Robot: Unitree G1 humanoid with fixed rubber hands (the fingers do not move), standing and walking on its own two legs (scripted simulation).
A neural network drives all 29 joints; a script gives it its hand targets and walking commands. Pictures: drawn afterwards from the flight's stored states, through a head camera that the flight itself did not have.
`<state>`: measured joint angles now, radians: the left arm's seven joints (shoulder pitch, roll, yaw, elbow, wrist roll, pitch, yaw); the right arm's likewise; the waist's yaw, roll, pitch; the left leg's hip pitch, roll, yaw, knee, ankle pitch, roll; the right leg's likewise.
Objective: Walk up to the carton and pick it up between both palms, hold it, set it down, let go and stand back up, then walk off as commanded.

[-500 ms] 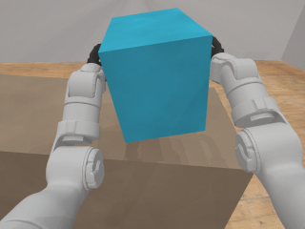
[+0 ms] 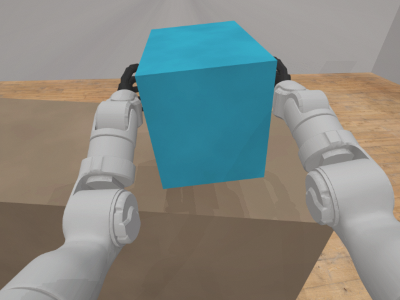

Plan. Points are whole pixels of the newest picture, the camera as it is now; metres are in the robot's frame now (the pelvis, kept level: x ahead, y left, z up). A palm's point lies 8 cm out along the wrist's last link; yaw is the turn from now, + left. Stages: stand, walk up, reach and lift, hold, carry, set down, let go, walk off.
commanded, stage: set down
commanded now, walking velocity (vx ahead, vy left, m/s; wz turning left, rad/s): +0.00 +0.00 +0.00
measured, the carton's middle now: (202, 96) +0.45 +0.04 +0.26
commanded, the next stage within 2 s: none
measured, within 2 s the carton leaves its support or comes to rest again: neither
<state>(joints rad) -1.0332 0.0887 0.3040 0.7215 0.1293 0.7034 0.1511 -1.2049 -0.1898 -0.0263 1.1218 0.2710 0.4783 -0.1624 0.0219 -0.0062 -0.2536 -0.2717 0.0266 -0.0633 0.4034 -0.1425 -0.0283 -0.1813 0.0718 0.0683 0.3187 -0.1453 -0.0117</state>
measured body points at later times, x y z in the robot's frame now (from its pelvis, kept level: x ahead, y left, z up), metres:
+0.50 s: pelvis +0.01 +0.00 +0.00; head -0.07 +0.01 +0.44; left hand +0.41 +0.17 +0.27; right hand +0.43 -0.12 +0.27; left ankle +0.04 +0.13 -0.75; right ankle +0.01 -0.11 -0.75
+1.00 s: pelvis +0.01 +0.00 +0.00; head -0.05 +0.01 +0.45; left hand +0.42 +0.16 +0.23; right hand +0.44 -0.14 +0.23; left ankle +0.04 +0.13 -0.75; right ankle +0.01 -0.11 -0.75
